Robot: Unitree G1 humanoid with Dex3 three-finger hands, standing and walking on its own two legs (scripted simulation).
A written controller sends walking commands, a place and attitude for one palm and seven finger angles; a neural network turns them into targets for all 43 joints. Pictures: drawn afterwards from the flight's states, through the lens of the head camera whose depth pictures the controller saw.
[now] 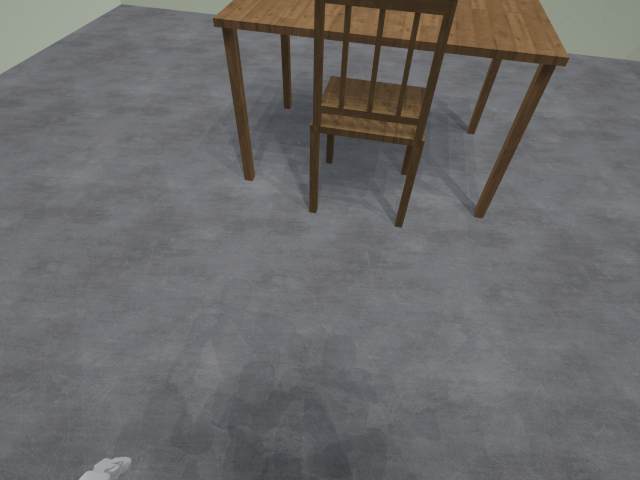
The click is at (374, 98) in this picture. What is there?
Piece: chair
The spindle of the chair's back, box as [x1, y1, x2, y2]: [367, 9, 385, 111]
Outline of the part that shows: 385,9 380,9 367,111 371,111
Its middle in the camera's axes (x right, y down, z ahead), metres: +0.17 -0.56 +1.25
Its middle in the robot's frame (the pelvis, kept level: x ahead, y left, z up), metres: +1.31 -0.11 -0.07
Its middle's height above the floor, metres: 0.70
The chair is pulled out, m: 0.00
